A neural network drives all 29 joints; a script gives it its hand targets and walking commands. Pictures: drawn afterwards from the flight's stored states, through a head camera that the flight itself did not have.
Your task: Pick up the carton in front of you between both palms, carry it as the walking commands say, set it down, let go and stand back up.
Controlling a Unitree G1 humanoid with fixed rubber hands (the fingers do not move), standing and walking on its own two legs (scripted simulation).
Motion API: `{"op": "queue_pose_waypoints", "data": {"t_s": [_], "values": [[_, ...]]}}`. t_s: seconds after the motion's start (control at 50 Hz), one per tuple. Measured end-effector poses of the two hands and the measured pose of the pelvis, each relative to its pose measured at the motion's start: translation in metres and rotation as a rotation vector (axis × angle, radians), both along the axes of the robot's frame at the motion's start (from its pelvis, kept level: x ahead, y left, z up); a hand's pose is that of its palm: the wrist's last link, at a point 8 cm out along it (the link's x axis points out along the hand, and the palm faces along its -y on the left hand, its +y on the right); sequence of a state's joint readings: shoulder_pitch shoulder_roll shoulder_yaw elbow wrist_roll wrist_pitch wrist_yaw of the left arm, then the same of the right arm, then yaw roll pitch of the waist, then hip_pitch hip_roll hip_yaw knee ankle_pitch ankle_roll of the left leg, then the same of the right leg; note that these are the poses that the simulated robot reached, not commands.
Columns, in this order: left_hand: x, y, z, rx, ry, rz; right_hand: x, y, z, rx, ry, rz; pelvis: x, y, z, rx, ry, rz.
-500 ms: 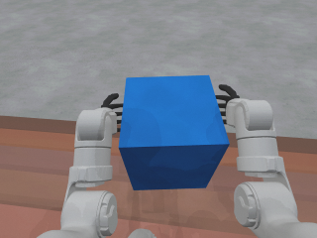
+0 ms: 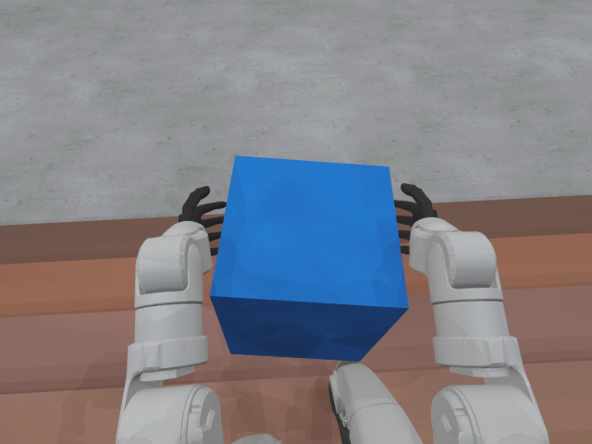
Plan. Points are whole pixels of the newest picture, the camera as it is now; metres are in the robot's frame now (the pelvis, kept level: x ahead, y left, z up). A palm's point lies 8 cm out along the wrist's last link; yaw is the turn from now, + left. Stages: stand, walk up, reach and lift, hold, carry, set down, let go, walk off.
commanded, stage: carry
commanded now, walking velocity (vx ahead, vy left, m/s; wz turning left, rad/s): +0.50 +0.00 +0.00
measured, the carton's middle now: (303, 268) +0.34 -0.04 -0.04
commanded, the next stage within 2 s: none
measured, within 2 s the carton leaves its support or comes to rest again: neither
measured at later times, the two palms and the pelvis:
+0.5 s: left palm (180, 91) +0.77 +0.15 -0.03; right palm (319, 78) +0.78 -0.14 -0.05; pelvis +0.42 -0.02 -0.18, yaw -1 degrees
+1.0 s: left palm (209, 63) +1.14 +0.12 -0.23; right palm (301, 45) +1.16 -0.17 -0.22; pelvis +0.78 -0.04 -0.34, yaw -2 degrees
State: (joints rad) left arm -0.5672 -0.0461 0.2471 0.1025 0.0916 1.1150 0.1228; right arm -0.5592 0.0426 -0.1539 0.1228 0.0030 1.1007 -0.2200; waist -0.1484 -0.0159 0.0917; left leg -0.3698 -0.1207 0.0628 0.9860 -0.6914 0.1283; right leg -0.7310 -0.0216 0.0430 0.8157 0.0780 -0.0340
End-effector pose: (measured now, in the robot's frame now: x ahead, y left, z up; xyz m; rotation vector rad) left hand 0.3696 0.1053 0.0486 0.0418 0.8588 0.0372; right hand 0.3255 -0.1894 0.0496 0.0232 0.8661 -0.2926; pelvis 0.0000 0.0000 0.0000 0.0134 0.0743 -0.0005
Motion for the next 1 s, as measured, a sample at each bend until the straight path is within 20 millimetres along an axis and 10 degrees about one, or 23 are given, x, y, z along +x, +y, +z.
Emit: {"op": "queue_pose_waypoints", "data": {"t_s": [0.14, 0.34, 0.5, 0.76, 1.0], "values": [[0.122, -0.008, -0.037, 0.040, -0.188, 0.053, 0.151, -0.009, -0.039, -0.012, -0.157, 0.082, 0.124, -0.022, -0.078, -0.008, -0.035, -0.028], [0.240, 0.032, -0.071, 0.039, -0.121, 0.237, 0.310, 0.033, -0.084, -0.011, -0.067, 0.223, 0.265, -0.038, -0.104, -0.018, 0.000, -0.016], [0.399, 0.044, -0.081, 0.034, -0.265, 0.183, 0.453, 0.045, -0.097, -0.023, -0.210, 0.170, 0.417, -0.020, -0.176, -0.052, -0.048, -0.017], [0.598, -0.018, -0.212, 0.037, -0.007, -0.042, 0.601, -0.013, -0.204, -0.059, 0.023, -0.022, 0.596, -0.006, -0.237, -0.014, -0.015, -0.024], [0.774, 0.012, -0.280, 0.065, -0.137, 0.148, 0.839, 0.017, -0.268, -0.045, -0.140, 0.158, 0.783, -0.036, -0.338, -0.039, -0.017, -0.041]]}}
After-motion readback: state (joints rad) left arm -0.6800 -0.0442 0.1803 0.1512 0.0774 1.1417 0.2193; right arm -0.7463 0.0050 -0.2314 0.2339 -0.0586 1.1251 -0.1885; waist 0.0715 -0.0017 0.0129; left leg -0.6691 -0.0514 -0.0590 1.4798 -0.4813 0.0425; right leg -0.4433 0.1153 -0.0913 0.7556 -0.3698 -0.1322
